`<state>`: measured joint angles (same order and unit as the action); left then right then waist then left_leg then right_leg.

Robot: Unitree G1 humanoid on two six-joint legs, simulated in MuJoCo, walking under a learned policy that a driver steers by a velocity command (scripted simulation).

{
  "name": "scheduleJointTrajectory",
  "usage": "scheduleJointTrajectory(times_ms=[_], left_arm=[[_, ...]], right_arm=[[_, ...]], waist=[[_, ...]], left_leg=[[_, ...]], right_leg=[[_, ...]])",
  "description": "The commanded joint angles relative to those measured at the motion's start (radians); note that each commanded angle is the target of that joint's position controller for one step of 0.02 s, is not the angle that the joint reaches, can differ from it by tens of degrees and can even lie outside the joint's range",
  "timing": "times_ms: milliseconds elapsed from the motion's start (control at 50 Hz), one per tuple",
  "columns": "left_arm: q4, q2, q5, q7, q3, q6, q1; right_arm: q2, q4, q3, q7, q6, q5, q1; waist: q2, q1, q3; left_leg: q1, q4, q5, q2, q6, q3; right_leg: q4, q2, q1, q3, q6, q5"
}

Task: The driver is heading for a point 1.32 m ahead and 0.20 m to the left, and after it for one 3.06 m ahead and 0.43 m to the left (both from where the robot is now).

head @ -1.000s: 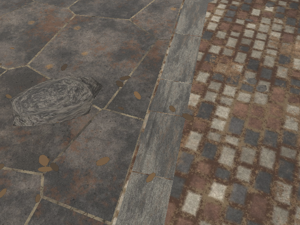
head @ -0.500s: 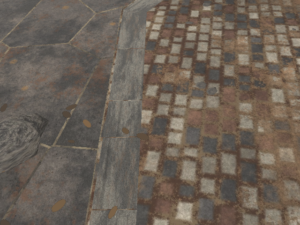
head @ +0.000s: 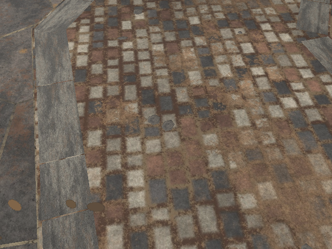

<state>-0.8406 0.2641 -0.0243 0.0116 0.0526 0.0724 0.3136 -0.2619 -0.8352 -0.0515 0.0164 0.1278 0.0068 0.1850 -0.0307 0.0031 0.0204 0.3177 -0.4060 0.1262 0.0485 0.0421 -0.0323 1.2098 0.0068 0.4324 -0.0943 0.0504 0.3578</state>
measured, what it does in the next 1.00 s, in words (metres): walks ahead, turning left: right foot, then left foot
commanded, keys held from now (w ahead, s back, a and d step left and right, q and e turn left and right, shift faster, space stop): w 0.32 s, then w+q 0.06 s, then q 0.62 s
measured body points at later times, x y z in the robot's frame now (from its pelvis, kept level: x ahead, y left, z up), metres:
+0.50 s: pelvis +0.26 -0.07 +0.00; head +0.29 -0.09 +0.45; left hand +0.39 +0.19 -0.10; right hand +0.32 -0.35 -0.14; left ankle +0.21 +0.09 -0.65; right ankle +0.30 -0.16 -0.74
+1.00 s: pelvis +0.38 -0.04 +0.00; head +0.43 -0.01 +0.44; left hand +0.46 +0.26 -0.12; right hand +0.61 -0.27 -0.09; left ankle +0.43 +0.05 -0.74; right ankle +0.38 -0.20 -0.65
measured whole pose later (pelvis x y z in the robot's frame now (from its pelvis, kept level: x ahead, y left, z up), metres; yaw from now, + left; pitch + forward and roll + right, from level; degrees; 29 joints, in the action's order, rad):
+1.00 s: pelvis +0.38 -0.04 +0.00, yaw +17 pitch +3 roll -1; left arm -0.76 0.29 0.01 0.03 0.06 0.01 0.10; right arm -0.29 -0.66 -0.08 0.01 0.00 -0.01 0.16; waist -0.02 0.01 0.05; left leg 0.42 -0.49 0.13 0.06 0.08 0.02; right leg 1.15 -0.01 0.53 -0.03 -0.04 0.47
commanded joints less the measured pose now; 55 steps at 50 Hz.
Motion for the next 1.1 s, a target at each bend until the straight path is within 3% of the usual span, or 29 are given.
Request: scheduleJointTrajectory(times_ms=[20,100,180,240,280,320,340,360,380,400,420,440,460,480,520,580,680,780,820,840,860,880,900,920,940,960,980,1020,1100], left_arm=[[0.07,0.028,0.004,-0.004,0.007,0.009,0.029],[0.128,0.015,0.023,-0.008,-0.011,0.012,-0.1],[0.161,0.022,0.013,-0.022,-0.02,0.022,-0.232],[0.198,0.044,0.003,-0.033,-0.016,0.024,-0.311],[0.214,0.064,0.003,-0.04,-0.01,0.028,-0.323],[0.183,0.103,0.01,-0.04,0.014,0.031,-0.202],[0.14,0.157,0.014,-0.031,0.043,0.031,-0.04],[0.116,0.256,0.026,-0.017,0.068,0.025,0.149],[0.11,0.285,0.034,-0.026,0.07,0.02,0.169],[0.117,0.184,0.03,-0.03,0.046,0.027,0.128],[0.13,0.141,0.028,-0.032,0.03,0.032,0.045],[0.139,0.107,0.032,-0.039,0.019,0.037,-0.036],[0.141,0.08,0.031,-0.044,0.015,0.04,-0.092],[0.134,0.069,0.037,-0.043,0.013,0.045,-0.117],[0.121,0.08,0.05,-0.031,0.019,0.053,-0.134],[0.101,0.105,0.048,0.001,0.027,0.04,-0.135],[0.079,0.149,0.033,0.033,0.039,0.0,-0.121],[0.071,0.178,0.005,0.037,0.054,-0.039,-0.128],[0.077,0.177,-0.006,0.043,0.056,-0.05,-0.147],[0.068,0.164,-0.001,0.041,0.053,-0.05,-0.107],[0.102,0.123,0.041,0.034,0.037,-0.041,-0.095],[0.141,0.084,0.058,0.019,0.018,-0.033,-0.072],[0.125,0.136,0.033,0.003,0.032,-0.029,-0.119],[0.143,0.138,0.01,0.001,0.033,-0.035,-0.167],[0.13,0.125,0.019,0.012,0.035,-0.045,-0.172],[0.133,0.138,0.034,0.026,0.042,-0.057,-0.179],[0.133,0.127,0.037,0.028,0.041,-0.065,-0.164],[0.131,0.1,0.033,0.032,0.036,-0.069,-0.138],[0.141,0.083,0.03,0.038,0.027,-0.067,-0.171]], right_arm=[[-0.071,0.017,-0.013,0.007,0.011,0.0,0.042],[-0.139,-0.009,-0.029,0.0,0.008,-0.013,0.081],[-0.166,-0.03,-0.029,-0.003,-0.009,-0.028,0.134],[-0.176,-0.055,-0.027,-0.002,-0.023,-0.036,0.189],[-0.187,-0.063,-0.029,-0.003,-0.034,-0.038,0.194],[-0.19,-0.063,-0.025,-0.007,-0.046,-0.036,0.175],[-0.155,-0.058,-0.011,-0.008,-0.048,-0.028,0.18],[-0.088,-0.02,0.017,-0.009,-0.041,0.004,0.183],[-0.006,-0.018,0.037,-0.006,-0.019,-0.026,0.289],[-0.132,-0.033,0.005,-0.009,-0.011,-0.051,0.229],[-0.156,-0.018,-0.007,-0.011,-0.012,-0.056,0.172],[-0.136,-0.026,-0.007,-0.02,-0.024,-0.044,0.156],[-0.122,-0.03,-0.013,-0.027,-0.041,-0.032,0.157],[-0.103,-0.037,-0.015,-0.027,-0.059,-0.031,0.179],[-0.072,-0.03,-0.017,-0.027,-0.084,-0.032,0.191],[-0.052,0.023,-0.017,-0.026,-0.098,-0.02,0.117],[-0.037,0.105,-0.013,0.007,-0.107,-0.012,-0.017],[-0.068,0.181,-0.031,0.035,-0.118,-0.013,-0.066],[-0.083,0.179,-0.045,0.037,-0.112,-0.017,0.004],[-0.137,0.166,-0.067,0.024,-0.106,-0.011,0.087],[-0.27,0.174,-0.104,-0.004,-0.107,0.001,0.158],[-0.306,0.206,-0.101,-0.009,-0.11,0.018,0.132],[-0.235,0.222,-0.081,-0.001,-0.11,0.008,0.112],[-0.194,0.234,-0.069,-0.002,-0.107,-0.003,0.045],[-0.166,0.238,-0.063,-0.004,-0.112,-0.02,-0.005],[-0.148,0.246,-0.057,-0.011,-0.119,-0.028,-0.042],[-0.156,0.253,-0.058,-0.016,-0.125,-0.018,-0.057],[-0.168,0.264,-0.065,-0.025,-0.131,-0.004,-0.054],[-0.189,0.273,-0.076,-0.048,-0.138,-0.011,-0.033]], waist=[[0.095,-0.014,-0.045],[0.075,0.004,-0.008],[0.092,0.049,0.009],[0.106,0.07,0.023],[0.113,0.055,0.024],[0.109,-0.025,-0.037],[0.076,-0.094,-0.132],[-0.107,-0.151,-0.287],[-0.326,-0.094,-0.372],[-0.159,-0.111,-0.257],[-0.108,-0.081,-0.159],[-0.038,-0.038,-0.127],[-0.038,-0.006,-0.091],[-0.063,0.02,-0.087],[-0.063,0.045,-0.083],[-0.054,0.042,-0.053],[-0.044,-0.01,-0.057],[-0.055,-0.019,-0.051],[-0.044,0.022,-0.085],[0.021,0.055,-0.138],[0.227,0.062,-0.227],[0.336,0.016,-0.361],[0.172,0.066,-0.384],[0.12,0.042,-0.283],[0.038,0.012,-0.192],[0.055,-0.006,-0.157],[0.092,-0.025,-0.145],[0.134,-0.032,-0.153],[0.154,-0.005,-0.175]], left_leg=[[-0.165,0.25,-0.036,-0.269,0.199,0.301],[-0.141,0.3,-0.113,-0.276,0.216,0.211],[-0.132,0.28,-0.126,-0.236,0.169,0.115],[-0.203,0.246,-0.087,-0.274,0.15,0.13],[-0.252,0.205,-0.094,-0.302,0.133,0.142],[-0.252,0.049,-0.291,-0.27,0.097,0.103],[-0.165,-0.163,-0.342,-0.213,0.066,0.061],[0.057,-0.531,-0.019,-0.132,0.02,0.001],[0.378,-0.792,0.45,-0.003,-0.005,0.075],[0.457,-0.895,0.421,-0.047,0.0,0.17],[0.449,-0.883,0.328,-0.08,0.005,0.167],[0.383,-0.841,0.268,-0.118,-0.014,0.151],[0.341,-0.784,0.23,-0.139,-0.028,0.144],[0.275,-0.761,0.194,-0.149,-0.036,0.137],[0.242,-0.751,0.134,-0.126,-0.053,0.116],[0.289,-0.607,0.024,-0.126,-0.069,0.1],[0.246,-0.361,-0.098,-0.125,-0.06,0.037],[0.24,-0.263,0.069,-0.099,-0.007,-0.012],[0.118,-0.134,0.03,-0.044,0.034,-0.058],[-0.047,-0.039,-0.194,-0.026,0.077,-0.021],[-0.307,-0.075,-0.729,-0.238,0.178,0.27],[-0.495,-0.035,-0.78,-0.451,0.418,0.641],[-0.438,0.009,-0.633,-0.42,0.386,0.581],[-0.348,0.02,-0.494,-0.369,0.323,0.473],[-0.239,0.041,-0.366,-0.309,0.257,0.397],[-0.158,0.062,-0.273,-0.27,0.224,0.362],[-0.082,0.076,-0.242,-0.235,0.214,0.339],[-0.052,0.085,-0.237,-0.207,0.215,0.327],[-0.056,0.08,-0.069,-0.197,0.2,0.373]], right_leg=[[-0.052,-0.111,0.179,-0.015,0.002,-0.052],[-0.29,-0.142,0.221,0.026,-0.022,-0.187],[-0.522,-0.101,0.138,0.08,-0.032,-0.356],[-0.606,-0.084,0.125,0.086,-0.019,-0.344],[-0.654,-0.069,0.098,0.095,0.007,-0.285],[-0.712,-0.023,-0.093,0.135,0.04,-0.257],[-0.719,-0.049,-0.327,0.098,0.074,-0.258],[-0.727,-0.294,-0.61,-0.183,0.143,-0.281],[-0.881,-0.446,-0.801,-0.597,0.27,-0.091],[-0.903,-0.423,-0.692,-0.54,0.234,-0.149],[-0.892,-0.391,-0.563,-0.351,0.195,-0.364],[-0.897,-0.34,-0.454,-0.211,0.17,-0.57],[-0.913,-0.296,-0.377,-0.103,0.149,-0.676],[-0.931,-0.271,-0.317,-0.033,0.132,-0.75],[-0.954,-0.259,-0.266,0.055,0.146,-0.88],[-0.978,-0.258,-0.266,0.148,0.149,-0.868],[-0.954,-0.27,-0.329,0.231,0.145,-0.787],[-0.816,-0.319,-0.413,0.225,0.125,-0.779],[-0.657,-0.283,-0.406,0.258,0.081,-0.857],[-0.486,-0.211,-0.345,0.291,0.023,-0.801],[-0.18,-0.114,-0.084,0.31,-0.059,-0.366],[0.115,0.064,0.192,0.166,-0.107,0.353],[0.169,0.014,0.216,-0.001,-0.093,0.317],[0.141,-0.013,0.249,0.002,-0.078,0.237],[0.05,-0.04,0.247,0.011,-0.081,0.17],[-0.027,-0.053,0.214,0.015,-0.087,0.116],[-0.058,-0.039,0.151,0.032,-0.093,0.075],[-0.15,-0.014,0.109,0.04,-0.109,0.045],[-0.317,0.0,0.077,0.017,-0.127,-0.007]])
